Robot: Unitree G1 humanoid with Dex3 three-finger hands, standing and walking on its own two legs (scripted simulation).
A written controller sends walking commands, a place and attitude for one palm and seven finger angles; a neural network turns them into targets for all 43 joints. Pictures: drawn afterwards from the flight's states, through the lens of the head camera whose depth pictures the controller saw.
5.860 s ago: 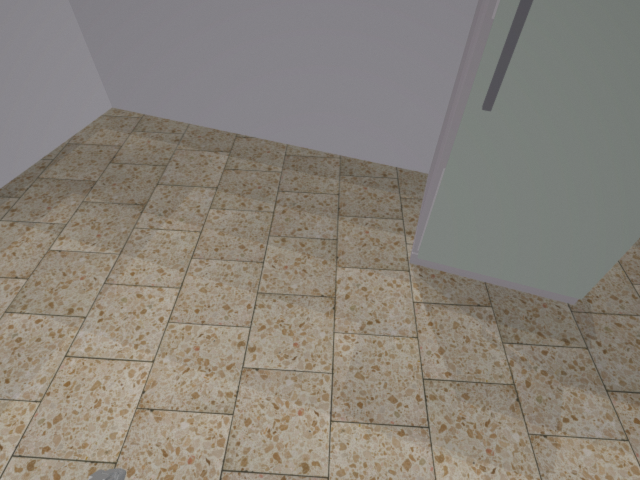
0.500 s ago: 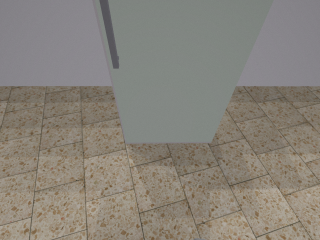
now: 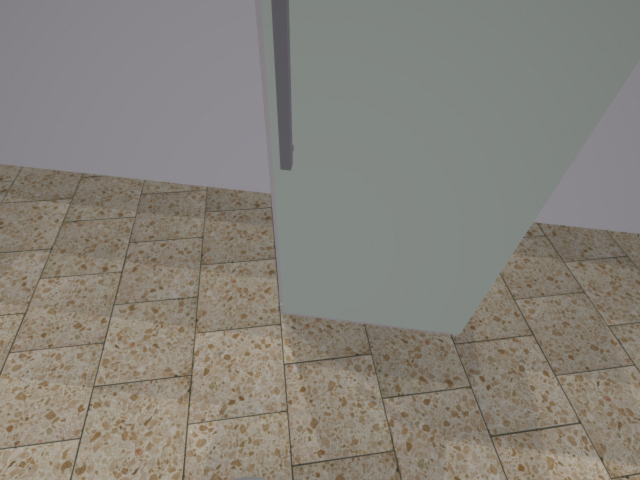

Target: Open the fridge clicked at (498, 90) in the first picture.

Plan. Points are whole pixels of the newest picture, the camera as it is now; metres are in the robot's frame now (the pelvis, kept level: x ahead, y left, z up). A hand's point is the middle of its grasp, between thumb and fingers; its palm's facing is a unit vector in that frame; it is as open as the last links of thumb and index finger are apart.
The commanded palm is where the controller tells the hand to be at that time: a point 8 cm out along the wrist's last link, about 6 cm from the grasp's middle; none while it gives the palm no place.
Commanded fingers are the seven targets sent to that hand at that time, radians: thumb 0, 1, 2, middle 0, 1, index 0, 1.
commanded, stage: take the last steps up to it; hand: left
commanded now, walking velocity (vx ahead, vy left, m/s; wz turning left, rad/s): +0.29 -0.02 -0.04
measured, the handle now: (284, 35) +0.69 +0.14 +0.23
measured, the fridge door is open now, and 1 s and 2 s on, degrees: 0 0 0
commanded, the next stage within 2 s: come to a stop and stand still in 0.38 s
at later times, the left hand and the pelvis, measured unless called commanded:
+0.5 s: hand (229, 379) +0.29 +0.18 -0.16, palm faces -0.07 -0.98 -0.20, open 7.4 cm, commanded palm none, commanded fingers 0.00 0.90 0.90 -0.20 -0.30 -0.20 -0.30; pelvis +0.16 +0.01 -0.01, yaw -4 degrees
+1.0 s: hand (191, 407) +0.25 +0.24 -0.19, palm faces +0.04 -0.98 -0.21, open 7.3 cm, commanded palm none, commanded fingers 0.00 0.90 0.90 -0.20 -0.30 -0.20 -0.30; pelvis +0.18 +0.04 -0.01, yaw -3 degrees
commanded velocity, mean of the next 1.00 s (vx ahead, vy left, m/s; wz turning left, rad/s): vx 0.01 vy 0.01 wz -0.02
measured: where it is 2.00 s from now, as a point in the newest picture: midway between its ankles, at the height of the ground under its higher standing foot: outside the picture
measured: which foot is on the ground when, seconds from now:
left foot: up 0.00-0.02, down 0.04-0.52, up 0.54-0.92, down 0.94-1.00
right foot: down 0.00-0.04, up 0.06-0.50, down 0.52-0.94, up 0.96-1.00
